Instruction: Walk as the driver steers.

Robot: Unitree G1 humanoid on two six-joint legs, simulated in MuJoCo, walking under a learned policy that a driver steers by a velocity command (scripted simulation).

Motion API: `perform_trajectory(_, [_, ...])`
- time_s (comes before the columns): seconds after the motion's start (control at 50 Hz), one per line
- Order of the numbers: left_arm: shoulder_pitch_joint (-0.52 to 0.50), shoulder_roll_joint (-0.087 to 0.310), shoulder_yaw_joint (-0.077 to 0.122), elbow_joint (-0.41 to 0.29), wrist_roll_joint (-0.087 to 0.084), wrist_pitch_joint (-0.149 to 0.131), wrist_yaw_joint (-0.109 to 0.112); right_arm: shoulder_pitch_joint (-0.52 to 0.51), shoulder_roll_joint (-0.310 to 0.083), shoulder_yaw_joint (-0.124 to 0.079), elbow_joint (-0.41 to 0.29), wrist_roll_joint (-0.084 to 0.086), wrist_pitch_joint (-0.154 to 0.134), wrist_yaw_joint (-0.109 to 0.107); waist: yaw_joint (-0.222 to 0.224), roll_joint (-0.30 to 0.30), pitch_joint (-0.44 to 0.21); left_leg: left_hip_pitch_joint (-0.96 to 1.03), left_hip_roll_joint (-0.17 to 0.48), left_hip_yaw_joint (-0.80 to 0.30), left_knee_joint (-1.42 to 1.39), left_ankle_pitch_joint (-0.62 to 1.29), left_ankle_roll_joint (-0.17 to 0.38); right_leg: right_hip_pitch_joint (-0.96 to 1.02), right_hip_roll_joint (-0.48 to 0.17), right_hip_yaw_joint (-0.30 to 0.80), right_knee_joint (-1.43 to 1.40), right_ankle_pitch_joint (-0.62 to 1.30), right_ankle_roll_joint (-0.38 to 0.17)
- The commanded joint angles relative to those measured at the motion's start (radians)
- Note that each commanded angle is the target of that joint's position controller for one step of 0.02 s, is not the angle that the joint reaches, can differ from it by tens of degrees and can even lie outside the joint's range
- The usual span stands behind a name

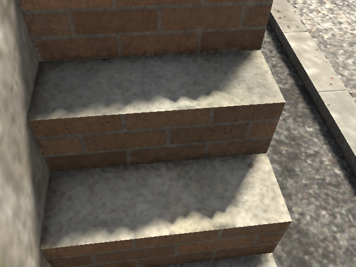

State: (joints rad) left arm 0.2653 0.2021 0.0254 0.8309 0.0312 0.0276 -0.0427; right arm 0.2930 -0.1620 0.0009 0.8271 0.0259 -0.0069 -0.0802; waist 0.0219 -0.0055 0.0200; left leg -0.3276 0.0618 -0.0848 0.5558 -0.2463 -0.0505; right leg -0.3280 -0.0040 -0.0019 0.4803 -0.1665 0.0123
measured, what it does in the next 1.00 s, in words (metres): shifts its weight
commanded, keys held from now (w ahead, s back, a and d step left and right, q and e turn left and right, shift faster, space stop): no key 0.48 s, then w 0.52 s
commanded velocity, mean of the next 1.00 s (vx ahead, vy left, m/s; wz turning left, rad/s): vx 0.15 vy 0.00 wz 0.00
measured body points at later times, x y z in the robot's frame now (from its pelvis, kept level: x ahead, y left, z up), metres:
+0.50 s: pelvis +0.01 +0.00 +0.00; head +0.03 +0.00 +0.45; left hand +0.10 +0.22 -0.14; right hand +0.11 -0.23 -0.13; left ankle +0.03 +0.16 -0.73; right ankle +0.06 -0.14 -0.73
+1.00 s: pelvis +0.08 +0.00 +0.00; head +0.10 +0.00 +0.45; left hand +0.15 +0.23 -0.14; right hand +0.17 -0.24 -0.13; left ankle +0.03 +0.16 -0.73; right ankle +0.06 -0.14 -0.73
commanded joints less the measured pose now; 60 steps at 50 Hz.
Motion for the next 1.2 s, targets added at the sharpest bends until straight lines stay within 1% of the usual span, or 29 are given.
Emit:
perform_trajectory(0.02, [0.02,0.062,0.011,-0.057,0.0,-0.016,0.0,-0.002,-0.106,-0.026,-0.059,0.002,-0.013,-0.001,0.005,0.055,-0.01,0.001,0.026,-0.045,-0.144,-0.163,0.099,-0.023,-0.027,0.036,-0.109,-0.198,-0.062])
perform_trajectory(0.14, [0.028,0.065,0.008,-0.057,0.0,-0.024,0.0,0.0,-0.089,-0.022,-0.056,0.002,-0.011,0.002,0.0,0.031,-0.019,0.05,0.018,-0.018,-0.109,-0.013,0.092,-0.029,-0.034,0.042,-0.118,-0.165,-0.06])
perform_trajectory(0.16, [0.02,0.048,0.002,-0.053,0.004,-0.028,0.0,-0.019,-0.073,-0.015,-0.058,0.0,-0.014,0.006,0.002,0.039,-0.006,0.047,0.019,-0.015,-0.114,0.01,0.091,-0.025,-0.046,0.051,-0.129,-0.152,-0.062])
perform_trajectory(0.18, [0.025,0.049,0.002,-0.053,0.004,-0.031,0.0,-0.016,-0.07,-0.014,-0.054,0.001,-0.017,0.008,0.001,0.029,-0.012,0.06,0.018,-0.011,-0.116,0.034,0.089,-0.017,-0.047,0.052,-0.132,-0.145,-0.061])
perform_trajectory(0.22, [0.028,0.055,0.003,-0.051,0.001,-0.034,0.0,-0.016,-0.078,-0.015,-0.048,0.002,-0.019,0.009,0.003,0.022,-0.019,0.077,0.02,-0.004,-0.115,0.08,0.084,0.0,-0.047,0.048,-0.135,-0.125,-0.058])
perform_trajectory(0.24, [0.013,0.055,0.006,-0.057,0.0,-0.034,0.001,-0.021,-0.091,-0.019,-0.044,0.007,-0.02,0.01,0.008,0.027,-0.018,0.067,0.026,-0.001,-0.105,0.115,0.088,0.01,-0.049,0.045,-0.119,-0.095,-0.059])
perform_trajectory(0.28, [0.021,0.054,0.006,-0.055,0.0,-0.033,0.002,-0.025,-0.087,-0.018,-0.042,0.009,-0.022,0.011,0.011,0.024,-0.035,0.076,0.029,0.0,-0.103,0.141,0.087,0.024,-0.05,0.041,-0.115,-0.087,-0.058])
perform_trajectory(0.44, [0.004,0.046,0.007,-0.054,0.001,-0.03,0.003,-0.035,-0.085,-0.017,-0.034,0.007,-0.022,0.011,0.014,0.019,-0.034,0.075,0.027,0.006,-0.108,0.148,0.081,0.036,-0.054,0.038,-0.122,-0.089,-0.06])
perform_trajectory(0.48, [-0.001,0.045,0.007,-0.053,0.001,-0.03,0.003,-0.036,-0.085,-0.017,-0.033,0.007,-0.022,0.011,0.013,0.018,-0.035,0.074,0.027,0.006,-0.109,0.145,0.08,0.038,-0.054,0.037,-0.124,-0.091,-0.06])
perform_trajectory(0.52, [0.01,0.031,0.002,-0.034,0.002,-0.026,0.005,-0.03,-0.071,-0.01,-0.024,0.002,-0.021,0.015,0.01,0.009,-0.036,0.069,0.016,0.004,-0.153,-0.009,0.079,0.04,-0.052,0.048,-0.17,-0.199,-0.064])
perform_trajectory(0.58, [0.016,0.054,0.011,-0.02,-0.001,-0.021,0.012,-0.03,-0.094,-0.013,-0.015,-0.003,-0.023,0.018,0.01,0.008,-0.004,0.038,0.001,0.003,-0.167,-0.136,0.097,0.025,-0.038,0.049,-0.179,-0.279,-0.079])
perform_trajectory(0.6, [0.017,0.048,0.014,-0.006,-0.011,-0.019,0.006,-0.001,-0.097,-0.015,0.017,-0.022,-0.025,0.017,0.011,0.012,0.003,0.032,0.002,0.029,-0.174,-0.105,0.111,0.021,-0.062,0.064,-0.198,-0.266,-0.082])
perform_trajectory(0.62, [0.014,0.055,0.018,-0.005,-0.012,-0.021,0.004,0.01,-0.085,-0.011,0.022,-0.021,-0.029,0.017,0.004,-0.002,-0.003,0.04,0.0,0.031,-0.179,-0.101,0.119,0.027,-0.055,0.062,-0.195,-0.279,-0.083])
perform_trajectory(0.64, [0.007,0.06,0.021,0.0,-0.014,-0.025,0.003,-0.008,-0.094,-0.01,0.021,-0.018,-0.031,0.015,0.008,0.022,0.007,0.036,-0.001,0.027,-0.175,-0.082,0.131,0.02,-0.045,0.052,-0.174,-0.251,-0.092])
perform_trajectory(0.66, [0.022,0.067,0.02,0.013,-0.006,-0.031,0.0,-0.024,-0.109,-0.013,0.012,-0.016,-0.03,0.022,0.011,0.017,-0.005,0.037,-0.004,0.035,-0.16,-0.089,0.136,0.03,-0.044,0.045,-0.167,-0.274,-0.095])
perform_trajectory(0.7, [0.02,0.075,0.026,0.019,-0.004,-0.032,-0.001,-0.013,-0.112,-0.013,0.021,-0.005,-0.035,0.028,0.009,0.009,-0.008,0.023,-0.01,0.036,-0.149,-0.124,0.153,0.032,-0.035,0.039,-0.147,-0.309,-0.101])
perform_trajectory(0.76, [0.011,0.07,0.023,0.019,0.0,-0.034,0.002,-0.027,-0.118,-0.012,0.013,-0.003,-0.041,0.028,0.011,0.02,0.003,0.009,-0.005,0.015,-0.137,-0.16,0.172,0.002,-0.027,0.032,-0.118,-0.314,-0.109])
perform_trajectory(0.82, [0.012,0.063,0.019,0.019,0.001,-0.042,-0.005,-0.013,-0.135,-0.013,0.017,-0.004,-0.046,0.03,0.006,0.057,0.003,0.014,0.011,-0.009,-0.14,-0.155,0.188,-0.003,-0.019,0.016,-0.084,-0.264,-0.113])
perform_trajectory(0.86, [0.019,0.066,0.017,0.023,0.006,-0.053,-0.007,-0.027,-0.133,-0.012,0.013,-0.003,-0.047,0.027,0.007,0.038,-0.009,0.024,0.006,-0.003,-0.115,-0.097,0.189,0.025,-0.021,0.023,-0.1,-0.216,-0.115])
perform_trajectory(0.9, [0.016,0.067,0.016,0.025,0.004,-0.059,-0.008,-0.026,-0.134,-0.008,0.017,-0.004,-0.05,0.028,0.007,0.003,-0.02,0.043,0.003,0.016,-0.083,0.006,0.186,0.058,-0.026,0.026,-0.109,-0.144,-0.114])
perform_trajectory(0.92, [0.02,0.057,0.014,0.034,0.001,-0.065,-0.01,-0.03,-0.122,-0.001,0.016,-0.009,-0.05,0.028,0.011,-0.005,-0.029,0.068,-0.001,0.036,-0.053,0.107,0.175,0.075,-0.026,0.025,-0.111,-0.059,-0.113])
perform_trajectory(0.96, [0.017,0.065,0.015,0.04,-0.001,-0.074,-0.012,-0.017,-0.12,0.006,0.02,-0.004,-0.05,0.024,0.007,-0.02,-0.065,0.1,-0.002,0.065,-0.004,0.258,0.161,0.132,-0.034,0.021,-0.102,0.117,-0.107])
perform_trajectory(0.98, [0.015,0.06,0.01,0.031,-0.002,-0.082,-0.009,-0.04,-0.129,0.007,0.015,-0.013,-0.053,0.023,0.012,-0.036,-0.062,0.124,0.001,0.06,-0.002,0.31,0.149,0.137,-0.038,0.013,-0.109,0.224,-0.11])
perform_trajectory(1.04, [0.002,0.071,0.012,0.023,-0.007,-0.093,-0.009,-0.051,-0.133,0.013,0.005,-0.01,-0.062,0.026,0.013,-0.001,-0.102,0.178,0.013,0.074,0.014,0.441,0.134,0.206,-0.052,0.008,-0.115,0.413,-0.1])
perform_trajectory(1.06, [0.0,0.081,0.014,0.024,-0.003,-0.089,-0.004,-0.062,-0.134,0.014,0.002,-0.009,-0.063,0.026,0.011,0.024,-0.106,0.166,0.01,0.081,0.019,0.458,0.135,0.227,-0.061,0.008,-0.106,0.431,-0.103])
perform_trajectory(1.1, [-0.021,0.073,0.008,0.013,0.0,-0.077,-0.002,-0.056,-0.13,0.018,0.005,-0.007,-0.068,0.028,0.004,0.035,-0.12,0.183,0.021,0.076,0.006,0.492,0.132,0.238,-0.062,0.005,-0.086,0.434,-0.094])
perform_trajectory(1.16, [-0.035,0.07,0.004,0.006,0.0,-0.073,-0.002,-0.078,-0.133,0.02,-0.003,-0.012,-0.07,0.029,0.004,0.033,-0.109,0.198,0.03,0.076,-0.01,0.531,0.126,0.226,-0.064,0.003,-0.081,0.408,-0.086])
perform_trajectory(1.18, [-0.056,0.066,0.012,-0.005,-0.012,-0.071,0.002,-0.025,-0.132,0.018,0.017,-0.008,-0.075,0.024,-0.012,0.051,-0.106,0.208,0.04,0.074,-0.025,0.62,0.135,0.22,-0.054,0.014,-0.047,0.443,-0.097])
perform_trajectory(1.2, [-0.055,0.067,0.012,-0.01,-0.016,-0.068,0.004,-0.023,-0.142,0.015,0.015,-0.011,-0.077,0.023,-0.011,0.062,-0.119,0.215,0.045,0.076,-0.026,0.652,0.136,0.224,-0.053,0.01,-0.029,0.424,-0.093])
